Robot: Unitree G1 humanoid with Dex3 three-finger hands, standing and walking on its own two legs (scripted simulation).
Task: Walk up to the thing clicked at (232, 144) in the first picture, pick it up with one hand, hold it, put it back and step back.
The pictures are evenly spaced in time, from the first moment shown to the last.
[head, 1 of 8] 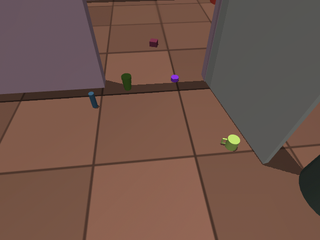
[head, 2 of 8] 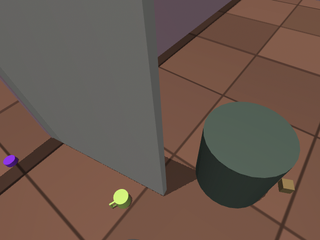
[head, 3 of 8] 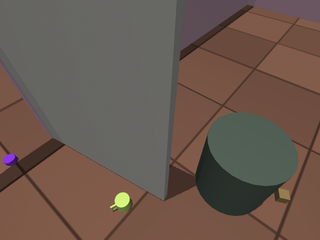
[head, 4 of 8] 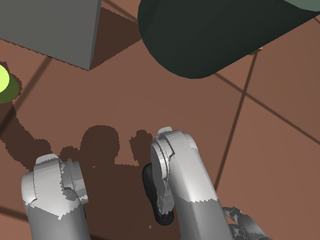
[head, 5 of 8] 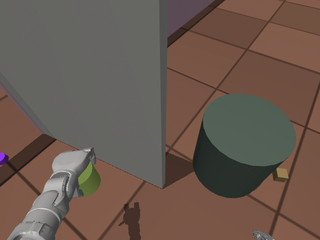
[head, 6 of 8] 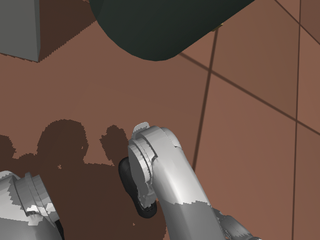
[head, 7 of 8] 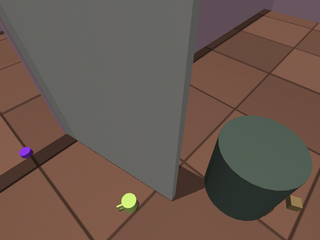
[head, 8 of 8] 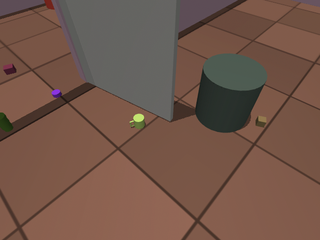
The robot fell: no
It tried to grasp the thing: yes
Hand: left
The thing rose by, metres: 0.67
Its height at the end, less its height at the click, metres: +0.00
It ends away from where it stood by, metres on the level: 0.02
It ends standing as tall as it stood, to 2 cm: yes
